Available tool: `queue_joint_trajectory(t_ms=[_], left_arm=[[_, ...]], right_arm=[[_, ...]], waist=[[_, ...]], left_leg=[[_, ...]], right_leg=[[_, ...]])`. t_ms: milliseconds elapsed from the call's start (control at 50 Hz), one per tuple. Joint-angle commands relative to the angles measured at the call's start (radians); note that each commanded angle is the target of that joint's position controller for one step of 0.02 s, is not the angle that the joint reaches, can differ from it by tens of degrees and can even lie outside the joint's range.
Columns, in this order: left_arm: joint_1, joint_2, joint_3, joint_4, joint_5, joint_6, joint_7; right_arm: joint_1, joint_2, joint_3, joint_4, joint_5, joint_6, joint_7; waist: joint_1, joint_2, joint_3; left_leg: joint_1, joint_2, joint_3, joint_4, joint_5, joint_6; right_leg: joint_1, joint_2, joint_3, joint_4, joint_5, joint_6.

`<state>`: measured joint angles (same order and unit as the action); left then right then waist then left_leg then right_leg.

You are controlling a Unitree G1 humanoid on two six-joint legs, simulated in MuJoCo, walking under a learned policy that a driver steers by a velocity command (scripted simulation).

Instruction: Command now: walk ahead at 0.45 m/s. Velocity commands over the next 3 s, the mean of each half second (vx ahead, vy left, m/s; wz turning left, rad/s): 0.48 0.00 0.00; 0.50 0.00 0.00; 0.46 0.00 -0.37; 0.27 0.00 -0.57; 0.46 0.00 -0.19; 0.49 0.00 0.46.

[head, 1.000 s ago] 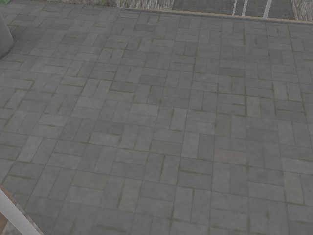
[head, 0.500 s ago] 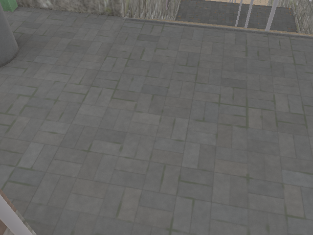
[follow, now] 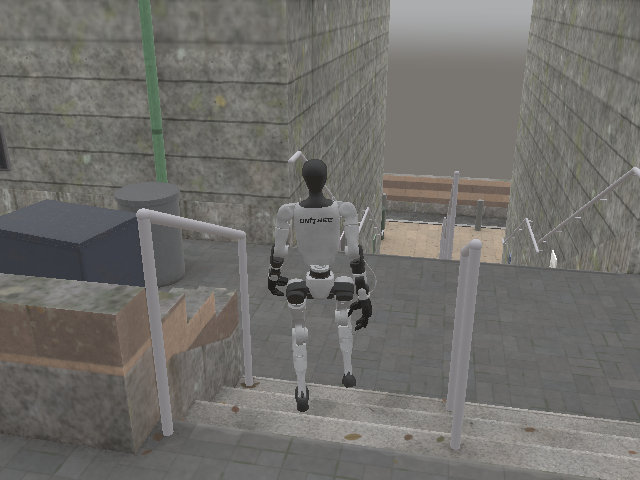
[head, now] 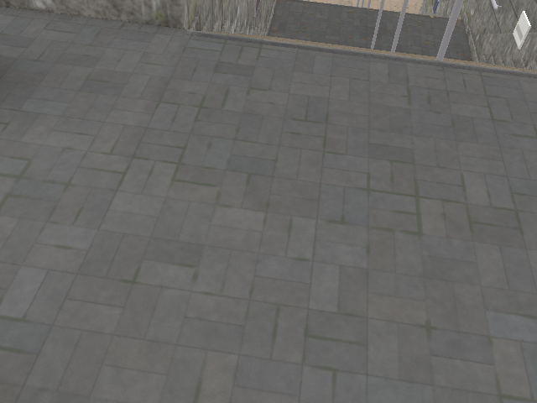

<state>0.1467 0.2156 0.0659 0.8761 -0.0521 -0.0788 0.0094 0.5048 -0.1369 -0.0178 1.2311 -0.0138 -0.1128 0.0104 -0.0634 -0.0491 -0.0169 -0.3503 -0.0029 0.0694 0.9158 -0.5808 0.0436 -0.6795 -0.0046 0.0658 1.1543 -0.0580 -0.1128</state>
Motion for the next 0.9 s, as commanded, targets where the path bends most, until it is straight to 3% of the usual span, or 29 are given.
queue_joint_trajectory(t_ms=[20,80,140,160,180,200,220,240,260,280,300,320,360,400,500,520,560,620,640,660,700,720,740,760,780,800,840,860,900], left_arm=[[0.032,0.009,0.005,-0.039,0.026,-0.012,-0.036],[-0.117,-0.025,-0.020,-0.093,0.023,-0.005,-0.051],[-0.087,-0.025,-0.038,-0.105,0.030,-0.006,-0.065],[0.072,-0.006,-0.020,-0.054,0.037,-0.008,-0.062],[0.283,0.008,-0.011,0.016,0.026,-0.002,-0.055],[0.493,0.007,-0.010,0.092,0.032,0.004,-0.051],[0.454,0.023,-0.036,0.092,0.059,-0.001,-0.049],[0.457,0.029,-0.034,0.083,0.071,0.003,-0.048],[0.410,0.039,-0.027,0.067,0.048,-0.001,-0.059],[0.293,0.153,0.017,0.055,0.040,-0.013,-0.052],[0.215,0.084,-0.001,0.038,0.061,-0.025,-0.040],[0.094,-0.002,-0.025,0.003,0.060,-0.038,-0.037],[0.107,0.037,-0.016,0.010,0.041,-0.032,-0.007],[0.237,0.079,0.000,0.073,0.061,-0.016,0.021],[0.414,0.028,-0.009,0.095,0.030,-0.017,0.050],[0.381,0.041,-0.009,0.071,0.050,-0.013,0.050],[0.315,0.104,0.014,0.042,0.033,-0.013,0.031],[0.327,0.116,0.024,0.047,-0.001,-0.010,0.021],[0.359,0.104,0.019,0.057,0.011,-0.003,0.019],[0.381,0.093,0.015,0.073,0.021,0.010,0.017],[0.360,0.096,0.012,0.084,0.054,0.030,0.019],[0.332,0.094,0.015,0.096,0.021,0.022,-0.001],[0.393,0.004,-0.005,0.076,0.028,-0.007,-0.012],[0.500,0.064,-0.001,0.034,-0.015,-0.031,-0.016],[0.400,0.071,-0.006,-0.046,-0.052,-0.044,0.011],[0.246,0.096,-0.001,-0.063,-0.043,-0.032,0.040],[0.239,0.039,-0.006,-0.067,-0.002,0.005,0.058],[0.259,0.024,0.001,-0.052,0.016,0.020,0.045],[0.275,-0.008,0.008,-0.056,0.031,0.024,0.044]], right_arm=[[-0.200,-0.109,0.006,-0.111,0.020,-0.031,-0.068],[-0.089,-0.143,-0.020,-0.088,0.059,-0.016,-0.087],[-0.029,-0.093,-0.030,-0.091,0.070,0.008,-0.098],[-0.057,-0.072,-0.032,-0.105,0.046,0.013,-0.092],[-0.110,-0.067,-0.034,-0.120,0.066,0.021,-0.087],[-0.150,-0.060,-0.045,-0.123,0.038,0.020,-0.062],[-0.012,0.019,-0.025,-0.173,0.033,-0.001,-0.027],[0.001,-0.031,-0.029,-0.189,0.052,-0.026,-0.005],[-0.036,-0.122,-0.057,-0.210,0.059,-0.034,0.001],[-0.080,-0.115,-0.051,-0.261,0.056,-0.021,-0.004],[-0.168,-0.109,-0.049,-0.268,0.059,0.008,-0.015],[-0.234,-0.128,-0.065,-0.267,0.047,0.042,-0.020],[-0.281,-0.099,-0.058,-0.300,0.016,0.062,-0.033],[-0.264,-0.071,-0.046,-0.296,0.010,0.056,-0.024],[-0.604,-0.122,-0.046,-0.412,-0.009,-0.015,0.012],[-0.627,-0.115,-0.039,-0.418,-0.003,-0.026,0.022],[-0.635,-0.093,-0.027,-0.438,0.016,-0.013,0.049],[-0.607,-0.158,-0.035,-0.443,0.046,0.028,0.057],[-0.586,-0.184,-0.045,-0.435,0.045,0.027,0.056],[-0.538,-0.197,-0.052,-0.416,0.041,0.022,0.050],[-0.154,-0.269,-0.105,-0.297,0.045,0.012,0.045],[0.061,-0.299,-0.107,-0.242,0.025,0.016,0.046],[0.124,-0.329,-0.082,-0.195,0.001,0.021,0.061],[0.126,-0.368,-0.099,-0.210,0.025,0.040,0.065],[0.074,-0.375,-0.103,-0.212,0.037,0.049,0.057],[-0.069,-0.275,-0.076,-0.262,0.026,0.052,0.050],[-0.267,-0.189,-0.033,-0.312,0.016,0.006,0.033],[-0.280,-0.142,-0.018,-0.297,0.010,-0.004,0.030],[-0.270,-0.183,-0.026,-0.277,-0.002,-0.002,-0.005]], waist=[[0.103,0.148,0.101],[0.037,0.113,0.111],[0.034,0.112,0.111],[0.110,0.098,0.046],[0.217,0.054,0.032],[0.320,-0.110,-0.042],[0.157,-0.220,-0.125],[0.149,-0.245,-0.189],[0.117,-0.093,-0.164],[0.064,-0.054,-0.156],[0.039,0.077,-0.073],[-0.017,0.226,0.037],[-0.015,0.108,0.102],[-0.003,-0.014,0.052],[0.138,0.002,0.086],[0.153,0.031,0.116],[0.155,-0.019,0.108],[0.156,-0.051,0.143],[0.159,-0.024,0.150],[0.155,-0.011,0.128],[-0.037,0.023,-0.034],[-0.153,0.074,-0.137],[-0.093,0.359,-0.181],[-0.054,0.469,-0.371],[-0.036,0.378,-0.376],[-0.030,0.159,-0.190],[0.081,0.083,-0.053],[0.105,0.118,-0.016],[0.134,0.206,0.052]], left_leg=[[-0.407,0.097,-0.182,-0.375,0.072,0.043],[-0.353,0.067,-0.134,-0.254,0.083,0.052],[-0.108,0.089,-0.161,-0.022,0.250,0.057],[-0.126,0.090,-0.163,0.139,0.433,0.062],[-0.152,0.042,-0.138,0.479,0.502,0.039],[-0.339,-0.071,-0.024,0.973,0.025,0.035],[-0.641,-0.047,-0.255,1.063,-0.106,0.106],[-0.771,-0.027,-0.332,1.048,-0.078,0.124],[-0.815,0.000,-0.313,0.905,0.068,0.129],[-0.844,0.055,-0.292,0.751,0.154,0.081],[-0.850,0.118,-0.272,0.690,0.207,0.033],[-0.683,0.164,-0.262,0.478,0.322,-0.026],[-0.490,0.175,-0.211,0.227,0.363,-0.076],[-0.403,0.176,-0.187,0.218,0.539,-0.067],[-0.665,0.175,-0.223,-0.213,0.923,-0.007],[-0.507,0.132,-0.154,-0.326,1.034,-0.017],[-0.171,0.087,-0.111,-0.372,1.115,-0.021],[-0.178,0.117,-0.148,-0.432,0.957,-0.012],[-0.206,0.142,-0.153,-0.509,0.947,-0.003],[-0.182,0.147,-0.126,-0.564,0.947,-0.004],[0.285,0.094,-0.068,-0.518,0.847,-0.001],[0.588,0.188,-0.151,-0.397,0.856,0.059],[0.797,0.245,-0.178,-0.096,1.350,0.080],[0.877,0.363,-0.493,-0.215,1.107,0.228],[0.835,0.458,-0.723,-0.461,0.488,0.267],[0.637,0.425,-0.715,-0.599,0.244,0.235],[0.265,0.445,-0.701,-0.575,0.437,0.189],[0.134,0.380,-0.571,-0.553,0.552,0.151],[-0.029,0.230,-0.334,-0.627,0.665,0.153]], right_leg=[[0.322,0.029,-0.135,-0.299,0.430,0.071],[0.448,0.065,-0.170,-0.510,0.429,0.107],[0.376,0.017,-0.157,-0.720,0.375,0.095],[0.531,0.030,-0.195,-0.702,0.451,0.073],[0.640,-0.083,-0.060,-0.954,0.438,-0.029],[0.889,-0.171,0.022,-0.944,0.612,-0.115],[1.127,-0.273,0.119,-0.536,0.950,-0.107],[1.176,-0.342,0.209,-0.514,0.958,-0.175],[1.081,-0.326,0.201,-0.580,0.639,-0.192],[1.004,-0.414,0.383,-0.682,0.190,-0.281],[0.817,-0.440,0.514,-0.771,-0.034,-0.299],[0.516,-0.383,0.434,-0.838,0.010,-0.261],[0.297,-0.262,0.298,-0.859,0.088,-0.221],[0.299,-0.199,0.196,-0.813,0.159,-0.186],[0.645,-0.188,0.225,-0.648,-0.184,-0.124],[0.505,-0.140,0.149,-0.646,-0.257,-0.100],[0.272,-0.125,0.087,-0.655,-0.349,-0.060],[0.412,-0.168,0.098,-0.548,-0.308,-0.031],[0.530,-0.167,0.099,-0.477,-0.256,-0.018],[0.609,-0.160,0.089,-0.359,-0.198,-0.013],[0.496,-0.108,0.052,0.035,-0.066,0.031],[0.253,-0.028,0.052,0.467,-0.370,0.096],[-0.132,0.053,0.080,0.836,-0.870,0.111],[-0.247,0.068,0.148,0.916,-0.769,0.119],[-0.373,0.015,0.103,0.821,-0.588,0.110],[-0.425,-0.051,0.007,0.731,-0.411,0.087],[-0.313,-0.119,0.083,0.564,-0.170,0.063],[-0.217,-0.137,0.091,0.482,-0.149,0.051],[-0.072,-0.137,0.036,0.170,-0.108,0.094]])
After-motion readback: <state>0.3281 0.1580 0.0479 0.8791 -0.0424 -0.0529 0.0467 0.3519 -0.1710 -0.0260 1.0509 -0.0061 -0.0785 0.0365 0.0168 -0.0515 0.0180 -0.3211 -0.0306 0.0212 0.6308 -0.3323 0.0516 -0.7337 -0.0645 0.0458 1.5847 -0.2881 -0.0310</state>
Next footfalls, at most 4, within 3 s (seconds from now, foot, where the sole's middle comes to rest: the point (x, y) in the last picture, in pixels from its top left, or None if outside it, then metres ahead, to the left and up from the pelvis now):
0.20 right None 0.20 -0.06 -0.88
0.72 left None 0.56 0.25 -1.03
1.22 right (233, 318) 0.91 0.03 -1.03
1.70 left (200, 260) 1.15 0.15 -1.03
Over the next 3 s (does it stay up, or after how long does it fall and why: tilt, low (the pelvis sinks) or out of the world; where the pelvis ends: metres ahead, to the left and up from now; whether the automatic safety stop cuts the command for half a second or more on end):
stays up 1.40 -0.20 -0.25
